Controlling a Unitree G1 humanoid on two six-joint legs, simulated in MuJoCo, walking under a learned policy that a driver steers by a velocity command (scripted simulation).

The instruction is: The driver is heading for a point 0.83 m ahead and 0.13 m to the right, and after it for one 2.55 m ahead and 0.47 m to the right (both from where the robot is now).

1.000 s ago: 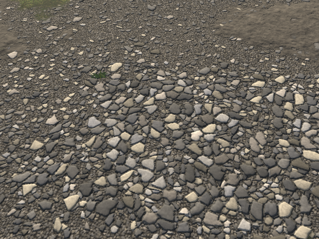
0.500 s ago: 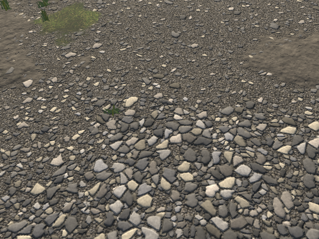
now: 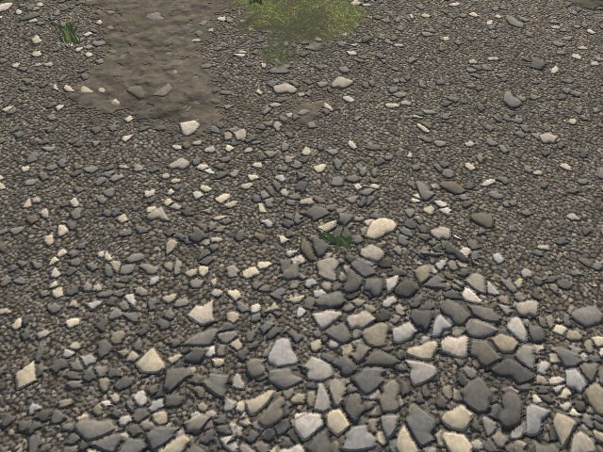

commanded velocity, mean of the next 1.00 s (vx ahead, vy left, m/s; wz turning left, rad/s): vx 0.50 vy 0.00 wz -0.23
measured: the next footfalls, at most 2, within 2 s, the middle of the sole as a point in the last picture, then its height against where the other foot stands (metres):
right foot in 0.44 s outside the picture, level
left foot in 0.92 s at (305, 329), level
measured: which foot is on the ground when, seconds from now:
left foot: down 0.00-0.46, up 0.48-0.90, down 0.92-1.00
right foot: up 0.00-0.42, down 0.44-0.92, up 0.94-1.00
